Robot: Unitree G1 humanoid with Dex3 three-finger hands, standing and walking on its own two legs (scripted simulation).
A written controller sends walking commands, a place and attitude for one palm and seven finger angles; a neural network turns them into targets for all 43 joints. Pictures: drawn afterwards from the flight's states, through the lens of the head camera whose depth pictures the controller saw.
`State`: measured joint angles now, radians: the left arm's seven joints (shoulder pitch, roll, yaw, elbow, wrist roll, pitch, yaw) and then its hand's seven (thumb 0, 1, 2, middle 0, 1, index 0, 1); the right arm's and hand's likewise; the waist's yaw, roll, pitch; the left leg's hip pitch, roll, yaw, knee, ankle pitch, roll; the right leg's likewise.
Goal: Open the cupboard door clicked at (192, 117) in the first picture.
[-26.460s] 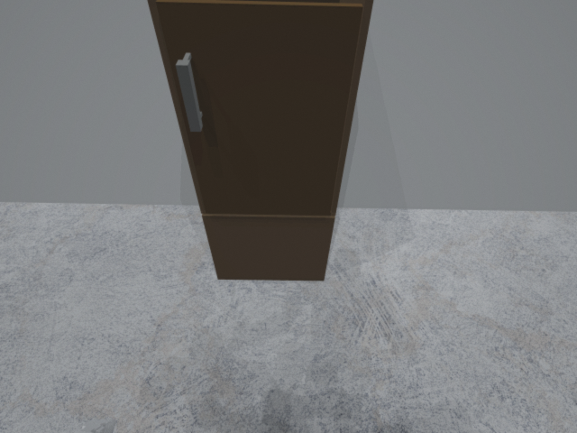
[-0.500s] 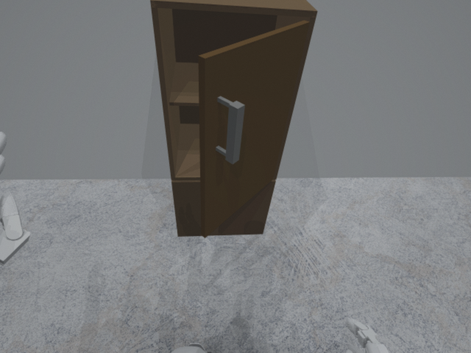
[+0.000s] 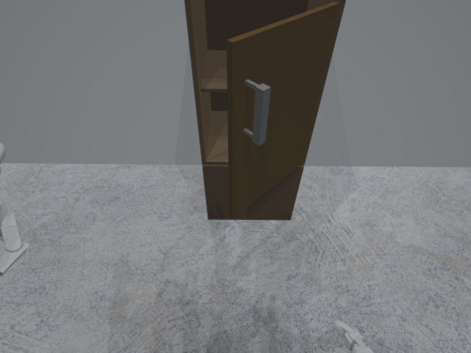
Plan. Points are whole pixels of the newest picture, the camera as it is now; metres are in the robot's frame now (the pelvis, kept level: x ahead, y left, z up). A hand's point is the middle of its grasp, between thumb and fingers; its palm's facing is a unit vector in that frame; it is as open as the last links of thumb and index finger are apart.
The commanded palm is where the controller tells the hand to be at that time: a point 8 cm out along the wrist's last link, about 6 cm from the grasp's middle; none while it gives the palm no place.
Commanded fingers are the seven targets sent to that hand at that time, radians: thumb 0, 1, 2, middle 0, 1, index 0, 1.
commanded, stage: stop stepping back and stand still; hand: left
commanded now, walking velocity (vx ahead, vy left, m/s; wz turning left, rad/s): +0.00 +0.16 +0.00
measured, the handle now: (254, 112) +0.63 -0.01 +0.09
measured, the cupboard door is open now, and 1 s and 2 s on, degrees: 44 44 44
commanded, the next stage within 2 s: let the arm hang, fingers relaxed in 0.56 s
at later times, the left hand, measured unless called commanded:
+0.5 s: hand (49, 216) +0.25 +0.26 +0.17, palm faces +0.37 -0.77 -0.52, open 7.4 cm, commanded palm +0.19 +0.30 +0.19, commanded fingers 0.00 0.90 0.90 -0.20 -0.30 -0.20 -0.30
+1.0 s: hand out of the picture +0.04 +0.20 -0.17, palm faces +0.01 -0.99 -0.17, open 7.0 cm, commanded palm none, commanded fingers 0.00 0.90 0.90 -0.20 -0.30 -0.20 -0.30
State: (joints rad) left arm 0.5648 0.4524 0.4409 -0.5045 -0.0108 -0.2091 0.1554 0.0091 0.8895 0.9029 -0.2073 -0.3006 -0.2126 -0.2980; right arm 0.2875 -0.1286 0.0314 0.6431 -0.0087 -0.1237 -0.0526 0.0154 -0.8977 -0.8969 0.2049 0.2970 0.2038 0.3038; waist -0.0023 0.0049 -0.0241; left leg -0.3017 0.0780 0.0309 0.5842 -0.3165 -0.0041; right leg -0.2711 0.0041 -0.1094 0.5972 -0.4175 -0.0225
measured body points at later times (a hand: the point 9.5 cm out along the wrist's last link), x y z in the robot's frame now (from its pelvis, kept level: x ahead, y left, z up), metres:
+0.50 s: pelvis +0.04 +0.01 +0.01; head +0.06 +0.01 +0.46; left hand +0.22 +0.30 +0.20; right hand +0.21 -0.24 -0.07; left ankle +0.07 +0.13 -0.73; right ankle +0.00 -0.08 -0.73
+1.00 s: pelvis +0.02 +0.03 +0.01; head +0.04 +0.05 +0.46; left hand +0.04 +0.25 -0.16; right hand +0.06 -0.22 -0.13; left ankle +0.07 +0.13 -0.73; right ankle +0.00 -0.08 -0.73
